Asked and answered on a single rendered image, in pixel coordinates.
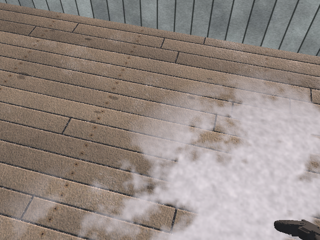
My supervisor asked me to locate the right robot hand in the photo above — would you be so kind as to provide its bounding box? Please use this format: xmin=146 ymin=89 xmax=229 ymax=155
xmin=274 ymin=219 xmax=320 ymax=240

